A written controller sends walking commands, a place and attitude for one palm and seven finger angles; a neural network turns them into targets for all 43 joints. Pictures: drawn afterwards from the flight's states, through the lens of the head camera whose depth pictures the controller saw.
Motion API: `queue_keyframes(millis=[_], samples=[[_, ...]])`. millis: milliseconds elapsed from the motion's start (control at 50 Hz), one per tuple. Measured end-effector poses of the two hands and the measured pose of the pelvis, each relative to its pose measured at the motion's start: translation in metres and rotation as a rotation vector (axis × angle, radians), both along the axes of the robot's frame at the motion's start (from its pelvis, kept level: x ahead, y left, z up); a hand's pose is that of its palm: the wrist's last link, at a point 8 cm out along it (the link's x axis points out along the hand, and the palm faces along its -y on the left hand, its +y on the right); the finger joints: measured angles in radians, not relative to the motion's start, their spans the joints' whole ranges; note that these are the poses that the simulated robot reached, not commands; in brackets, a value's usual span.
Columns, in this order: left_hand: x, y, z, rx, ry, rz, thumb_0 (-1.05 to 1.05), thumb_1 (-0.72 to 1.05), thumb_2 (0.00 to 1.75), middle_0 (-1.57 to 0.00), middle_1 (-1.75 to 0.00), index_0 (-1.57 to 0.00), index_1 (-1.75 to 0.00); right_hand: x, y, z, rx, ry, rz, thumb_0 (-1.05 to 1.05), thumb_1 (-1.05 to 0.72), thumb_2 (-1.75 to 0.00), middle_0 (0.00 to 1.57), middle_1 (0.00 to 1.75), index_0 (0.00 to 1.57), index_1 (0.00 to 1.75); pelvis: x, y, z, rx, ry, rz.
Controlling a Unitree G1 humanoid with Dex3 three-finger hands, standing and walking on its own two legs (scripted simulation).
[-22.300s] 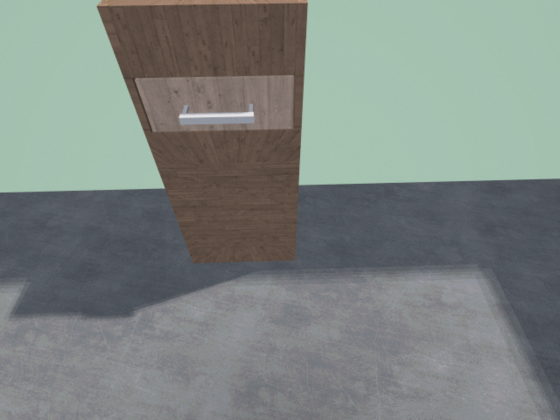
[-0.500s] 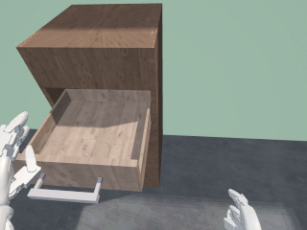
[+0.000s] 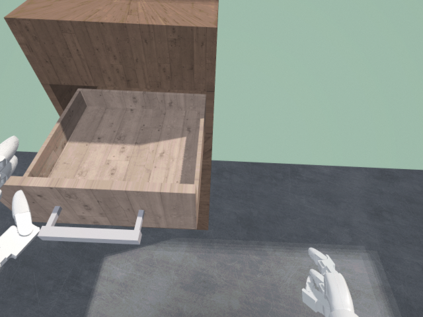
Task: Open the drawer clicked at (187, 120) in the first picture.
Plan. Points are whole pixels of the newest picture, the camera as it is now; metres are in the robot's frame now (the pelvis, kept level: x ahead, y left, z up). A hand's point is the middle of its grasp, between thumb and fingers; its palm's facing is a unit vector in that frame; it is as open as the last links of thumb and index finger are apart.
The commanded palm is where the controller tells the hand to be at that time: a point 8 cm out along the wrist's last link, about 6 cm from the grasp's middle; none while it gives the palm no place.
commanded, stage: step back with the hand held close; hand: left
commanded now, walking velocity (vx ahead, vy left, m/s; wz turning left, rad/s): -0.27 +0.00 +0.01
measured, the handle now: (94, 224) +0.28 +0.25 +0.00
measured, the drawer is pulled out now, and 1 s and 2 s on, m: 0.30 0.30 0.30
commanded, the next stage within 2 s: stop stepping back and stand still in 0.48 s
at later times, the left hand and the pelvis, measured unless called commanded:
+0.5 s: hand out of the picture +0.10 +0.18 +0.18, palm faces +0.31 -0.82 -0.49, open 7.4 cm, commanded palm +0.03 +0.23 +0.19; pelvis -0.11 -0.04 +0.00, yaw -3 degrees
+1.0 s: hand out of the picture -0.05 +0.16 +0.18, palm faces +0.39 -0.77 -0.51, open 7.4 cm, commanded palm -0.10 +0.21 +0.19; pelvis -0.22 -0.08 +0.00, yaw +2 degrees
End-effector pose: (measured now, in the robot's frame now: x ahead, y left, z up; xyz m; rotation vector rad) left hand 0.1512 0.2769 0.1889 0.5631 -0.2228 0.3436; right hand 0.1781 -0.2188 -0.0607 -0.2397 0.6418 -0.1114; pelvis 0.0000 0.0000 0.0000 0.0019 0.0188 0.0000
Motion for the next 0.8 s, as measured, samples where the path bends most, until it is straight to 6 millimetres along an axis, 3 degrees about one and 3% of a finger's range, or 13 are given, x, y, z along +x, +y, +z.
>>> queue_keyframes(millis=[120, 300, 360, 440, 500, 600, 700, 800], samples=[[-0.027, -0.011, -0.003, -0.056, -0.029, 0.023, 0.02, 0.89, 0.9, -0.21, -0.31, -0.21, -0.3, -0.029, -0.008, -0.014, 0.011, 0.056, 0.0, 0.01, -0.91, -0.9, 0.2, 0.3, 0.2, 0.3, -0.019, -0.005, -0.002, -0.007, -0.005, 0.018], [-0.053, 0.003, -0.002, -0.019, -0.032, 0.016, 0.02, 0.89, 0.9, -0.21, -0.31, -0.21, -0.3, -0.072, -0.016, -0.009, -0.017, 0.076, -0.028, 0.01, -0.91, -0.9, 0.2, 0.3, 0.2, 0.3, -0.055, -0.006, 0.0, 0.009, -0.009, 0.014], [-0.063, -0.008, 0.004, -0.017, -0.022, -0.001, 0.02, 0.89, 0.9, -0.21, -0.31, -0.21, -0.3, -0.087, -0.016, -0.007, 0.017, 0.052, -0.027, 0.01, -0.91, -0.9, 0.2, 0.3, 0.2, 0.3, -0.069, -0.013, 0.004, -0.004, -0.007, -0.006], [-0.079, -0.036, 0.01, -0.009, -0.025, -0.052, 0.02, 0.89, 0.9, -0.21, -0.31, -0.21, -0.3, -0.106, -0.023, -0.012, 0.066, 0.028, -0.021, 0.01, -0.91, -0.9, 0.2, 0.3, 0.2, 0.3, -0.091, -0.026, 0.002, 0.001, 0.001, -0.044], [-0.089, -0.06, 0.009, 0.016, -0.019, -0.092, 0.02, 0.89, 0.9, -0.21, -0.31, -0.21, -0.3, -0.121, -0.036, -0.022, 0.093, 0.021, -0.015, 0.01, -0.91, -0.9, 0.2, 0.3, 0.2, 0.3, -0.113, -0.04, -0.004, -0.006, 0.003, -0.057], [-0.115, -0.085, 0.011, 0.025, 0.042, -0.124, 0.02, 0.89, 0.9, -0.22, -0.31, -0.21, -0.3, -0.161, -0.066, -0.024, 0.104, 0.102, -0.067, 0.01, -0.91, -0.9, 0.2, 0.3, 0.2, 0.3, -0.144, -0.059, 0.006, 0.029, 0.016, -0.039], [-0.149, -0.085, 0.003, 0.037, 0.142, -0.062, 0.01, 0.89, 0.89, -0.22, -0.31, -0.22, -0.3, -0.198, -0.096, -0.012, 0.061, 0.124, -0.141, 0.01, -0.91, -0.9, 0.2, 0.3, 0.2, 0.3, -0.163, -0.071, 0.016, 0.07, 0.046, -0.047], [-0.181, -0.081, 0.0, 0.005, 0.118, 0.005, 0.02, 0.89, 0.89, -0.22, -0.31, -0.22, -0.3, -0.226, -0.117, -0.004, -0.021, 0.129, -0.123, 0.01, -0.91, -0.9, 0.2, 0.3, 0.2, 0.3, -0.182, -0.076, 0.018, 0.066, 0.053, -0.012]])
